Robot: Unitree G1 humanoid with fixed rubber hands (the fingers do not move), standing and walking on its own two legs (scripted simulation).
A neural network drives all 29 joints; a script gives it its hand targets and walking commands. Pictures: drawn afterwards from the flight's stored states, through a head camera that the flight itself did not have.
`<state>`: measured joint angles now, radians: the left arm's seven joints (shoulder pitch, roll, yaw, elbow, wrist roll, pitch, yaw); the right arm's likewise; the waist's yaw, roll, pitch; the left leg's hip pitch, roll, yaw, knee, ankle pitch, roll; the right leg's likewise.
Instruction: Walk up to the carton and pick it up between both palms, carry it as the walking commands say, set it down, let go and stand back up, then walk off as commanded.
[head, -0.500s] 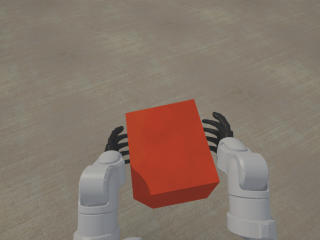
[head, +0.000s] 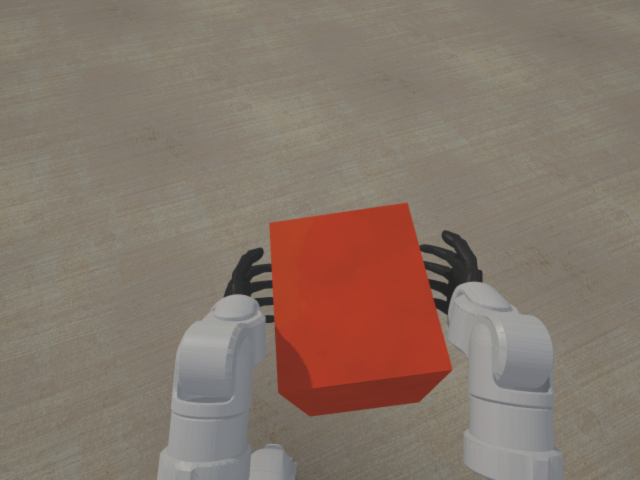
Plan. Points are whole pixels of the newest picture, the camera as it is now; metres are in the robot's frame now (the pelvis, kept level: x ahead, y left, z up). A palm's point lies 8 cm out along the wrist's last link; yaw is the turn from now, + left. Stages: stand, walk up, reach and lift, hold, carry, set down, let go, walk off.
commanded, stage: carry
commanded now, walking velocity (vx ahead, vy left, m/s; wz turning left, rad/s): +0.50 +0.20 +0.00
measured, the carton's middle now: (352, 322) +0.31 +0.01 -0.02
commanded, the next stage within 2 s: none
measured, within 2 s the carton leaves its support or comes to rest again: neither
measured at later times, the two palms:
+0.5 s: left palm (238, 110) +0.62 +0.21 +0.05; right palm (394, 116) +0.62 -0.04 +0.07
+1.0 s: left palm (242, 25) +0.83 +0.24 +0.07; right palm (375, 43) +0.79 -0.01 +0.08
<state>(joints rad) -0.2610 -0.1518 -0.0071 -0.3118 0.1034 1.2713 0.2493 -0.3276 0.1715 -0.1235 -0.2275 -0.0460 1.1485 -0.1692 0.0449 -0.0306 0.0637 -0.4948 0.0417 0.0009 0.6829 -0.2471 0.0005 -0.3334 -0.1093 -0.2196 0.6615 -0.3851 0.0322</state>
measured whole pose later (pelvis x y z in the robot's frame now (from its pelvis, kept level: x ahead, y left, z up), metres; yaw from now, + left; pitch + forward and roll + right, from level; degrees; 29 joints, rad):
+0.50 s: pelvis +0.32 +0.10 -0.01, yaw -1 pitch +5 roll -5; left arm -0.34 -0.18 0.00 -0.24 0.14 1.25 0.22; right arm -0.32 0.17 -0.17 -0.24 -0.01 1.15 -0.20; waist 0.00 0.01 0.05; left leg -0.54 0.00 -0.07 1.26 -0.54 -0.03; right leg -0.45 0.03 -0.29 0.65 -0.30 -0.10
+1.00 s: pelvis +0.53 +0.17 -0.01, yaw -4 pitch +4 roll -2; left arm -0.30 -0.16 -0.01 -0.18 0.13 1.22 0.20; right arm -0.27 0.15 -0.13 -0.24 -0.02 1.16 -0.23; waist -0.07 0.03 -0.04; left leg -0.39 -0.02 0.05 0.95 -0.56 -0.02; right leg -0.42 -0.01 -0.16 0.71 -0.35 -0.04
